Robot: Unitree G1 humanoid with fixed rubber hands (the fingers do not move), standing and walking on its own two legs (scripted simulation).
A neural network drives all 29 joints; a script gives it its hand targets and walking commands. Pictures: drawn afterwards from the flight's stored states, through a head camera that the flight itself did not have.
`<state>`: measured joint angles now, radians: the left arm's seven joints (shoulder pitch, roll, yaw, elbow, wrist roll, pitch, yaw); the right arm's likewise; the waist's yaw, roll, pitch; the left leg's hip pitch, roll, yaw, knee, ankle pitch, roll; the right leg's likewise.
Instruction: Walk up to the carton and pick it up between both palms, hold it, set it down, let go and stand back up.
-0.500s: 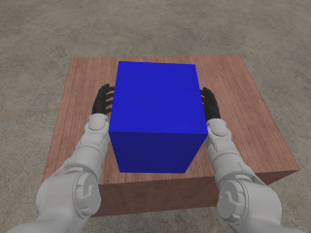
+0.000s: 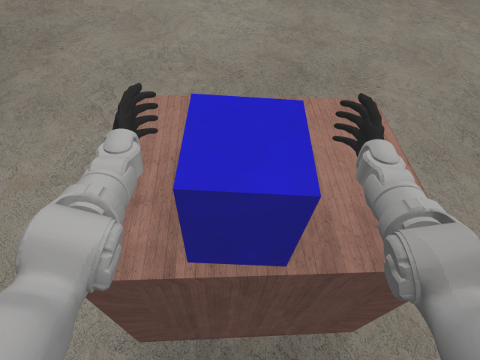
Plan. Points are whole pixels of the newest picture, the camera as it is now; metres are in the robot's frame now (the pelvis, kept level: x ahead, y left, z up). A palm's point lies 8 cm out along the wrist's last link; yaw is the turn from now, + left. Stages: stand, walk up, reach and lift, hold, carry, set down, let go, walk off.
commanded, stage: set down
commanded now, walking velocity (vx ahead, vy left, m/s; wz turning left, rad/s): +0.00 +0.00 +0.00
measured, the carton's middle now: (242, 186) +0.46 +0.02 +0.02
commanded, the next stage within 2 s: none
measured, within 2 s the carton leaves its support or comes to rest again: neither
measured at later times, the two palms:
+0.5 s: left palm (117, 94) +0.47 +0.21 +0.19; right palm (374, 116) +0.48 -0.17 +0.18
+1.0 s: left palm (118, 160) +0.41 +0.21 +0.12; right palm (368, 169) +0.43 -0.18 +0.12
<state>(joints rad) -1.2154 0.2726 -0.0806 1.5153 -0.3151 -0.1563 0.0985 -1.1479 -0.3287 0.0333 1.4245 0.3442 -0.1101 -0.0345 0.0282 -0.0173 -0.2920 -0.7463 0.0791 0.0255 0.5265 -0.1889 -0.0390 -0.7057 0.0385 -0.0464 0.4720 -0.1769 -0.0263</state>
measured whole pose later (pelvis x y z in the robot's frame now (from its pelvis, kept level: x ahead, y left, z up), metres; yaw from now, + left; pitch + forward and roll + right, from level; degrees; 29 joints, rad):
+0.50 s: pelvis -0.01 +0.00 +0.00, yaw +1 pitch +22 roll -1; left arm -1.30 0.33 -0.08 1.34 -0.34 0.11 0.11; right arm -1.23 -0.34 0.02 1.31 0.37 0.10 -0.04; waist 0.02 -0.02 -0.28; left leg -0.70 0.07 0.02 0.47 -0.15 -0.04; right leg -0.66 0.03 -0.05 0.43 -0.15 -0.03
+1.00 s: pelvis -0.01 +0.00 +0.01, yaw +0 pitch +14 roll -1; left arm -0.88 0.26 0.02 1.05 -0.24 0.06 0.09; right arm -0.89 -0.31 0.08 1.10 0.39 0.02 -0.05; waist 0.04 0.00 -0.18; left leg -0.53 0.07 0.03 0.43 -0.15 -0.04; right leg -0.49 0.04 -0.04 0.39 -0.14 -0.03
